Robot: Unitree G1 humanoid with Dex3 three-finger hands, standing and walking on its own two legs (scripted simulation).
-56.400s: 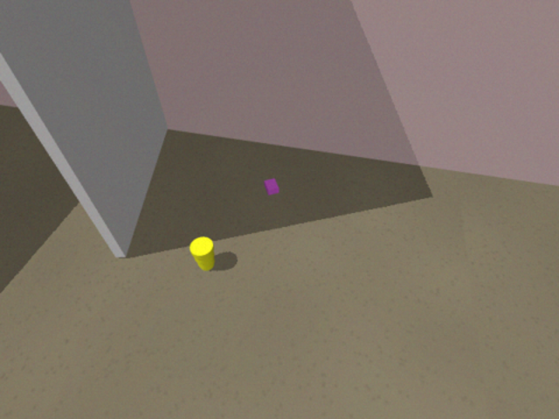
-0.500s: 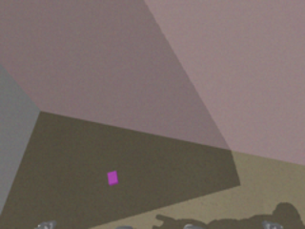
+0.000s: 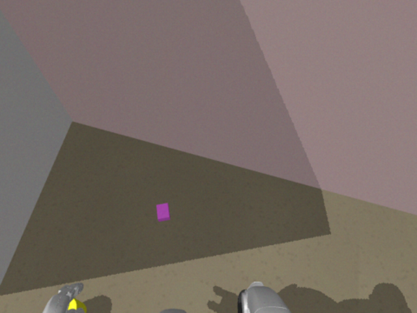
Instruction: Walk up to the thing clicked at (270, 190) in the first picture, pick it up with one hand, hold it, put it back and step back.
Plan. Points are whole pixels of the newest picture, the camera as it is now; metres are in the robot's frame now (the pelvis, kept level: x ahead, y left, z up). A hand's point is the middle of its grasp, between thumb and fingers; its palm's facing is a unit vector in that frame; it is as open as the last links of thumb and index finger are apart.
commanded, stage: step back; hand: left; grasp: from above
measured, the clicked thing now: (163, 212) +0.58 +0.25 -0.74
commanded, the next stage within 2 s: none
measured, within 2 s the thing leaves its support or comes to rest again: neither
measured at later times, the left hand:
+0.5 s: hand out of the picture +0.00 +0.26 -0.12, palm faces -0.10 -0.90 -0.41, open 7.4 cm
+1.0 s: hand out of the picture -0.16 +0.28 -0.15, palm faces -0.15 -0.90 -0.40, open 7.4 cm
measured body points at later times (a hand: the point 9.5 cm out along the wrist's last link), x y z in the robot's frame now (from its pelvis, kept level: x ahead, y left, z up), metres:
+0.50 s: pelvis -0.12 +0.01 +0.01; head -0.06 -0.02 +0.45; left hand +0.01 +0.30 -0.10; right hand -0.03 -0.31 -0.12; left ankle -0.14 +0.14 -0.64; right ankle -0.10 -0.12 -0.72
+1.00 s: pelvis -0.28 +0.02 +0.00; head -0.22 +0.01 +0.44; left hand -0.15 +0.33 -0.12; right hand -0.20 -0.31 -0.11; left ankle -0.18 +0.14 -0.72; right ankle -0.33 -0.10 -0.72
